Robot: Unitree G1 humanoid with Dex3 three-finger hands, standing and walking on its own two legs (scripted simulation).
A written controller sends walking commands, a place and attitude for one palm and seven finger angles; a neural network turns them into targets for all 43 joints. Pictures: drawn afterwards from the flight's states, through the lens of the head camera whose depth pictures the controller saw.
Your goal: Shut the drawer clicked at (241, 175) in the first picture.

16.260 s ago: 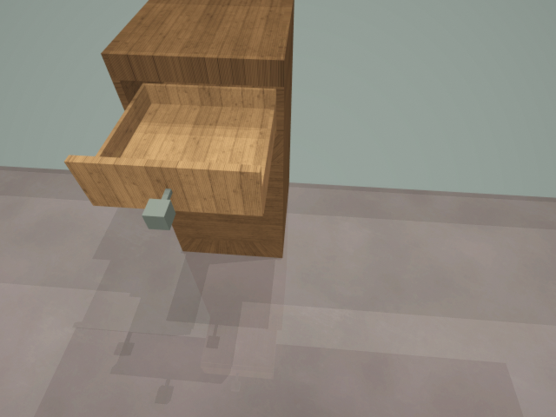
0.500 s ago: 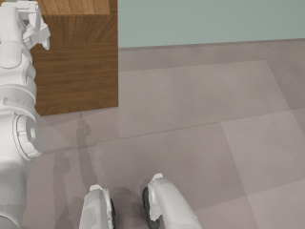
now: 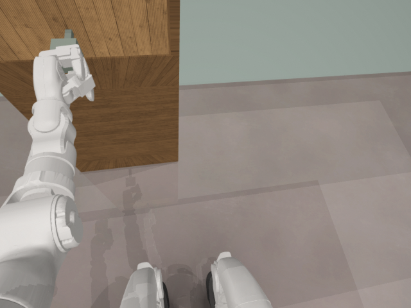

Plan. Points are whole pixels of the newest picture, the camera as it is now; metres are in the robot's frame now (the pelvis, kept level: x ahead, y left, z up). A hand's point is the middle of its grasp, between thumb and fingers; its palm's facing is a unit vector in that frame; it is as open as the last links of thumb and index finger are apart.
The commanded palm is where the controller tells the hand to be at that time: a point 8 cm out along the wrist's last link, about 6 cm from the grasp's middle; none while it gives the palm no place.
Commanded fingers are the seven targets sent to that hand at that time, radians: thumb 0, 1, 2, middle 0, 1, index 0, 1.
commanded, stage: draw the hand back to the body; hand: left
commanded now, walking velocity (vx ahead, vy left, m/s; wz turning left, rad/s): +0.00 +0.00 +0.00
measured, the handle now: (68, 47) +0.61 +0.20 +0.06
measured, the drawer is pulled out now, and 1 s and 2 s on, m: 0.00 0.00 0.00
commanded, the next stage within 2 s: step back with the hand held close in 1.40 s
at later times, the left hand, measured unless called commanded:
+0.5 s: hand (41, 124) +0.39 +0.18 +0.14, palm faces +0.04 -1.00 -0.05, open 3.3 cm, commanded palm +0.35 +0.24 +0.15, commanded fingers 0.00 0.90 0.90 -1.40 -1.60 -1.40 -1.60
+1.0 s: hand out of the picture +0.27 +0.22 +0.22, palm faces +0.34 -0.89 -0.30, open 3.3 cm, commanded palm +0.21 +0.26 +0.24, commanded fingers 0.00 0.90 0.90 -1.40 -1.60 -1.40 -1.60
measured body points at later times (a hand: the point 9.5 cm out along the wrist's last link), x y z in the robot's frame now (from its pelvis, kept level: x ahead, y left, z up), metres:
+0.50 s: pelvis +0.04 -0.01 +0.06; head +0.09 +0.00 +0.51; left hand +0.38 +0.24 +0.15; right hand +0.19 -0.25 -0.04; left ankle +0.02 +0.10 -0.64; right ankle +0.03 -0.12 -0.64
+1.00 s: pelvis +0.04 -0.01 +0.10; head +0.03 -0.04 +0.55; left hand +0.25 +0.26 +0.24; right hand +0.25 -0.22 +0.02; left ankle +0.02 +0.10 -0.64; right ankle +0.03 -0.12 -0.64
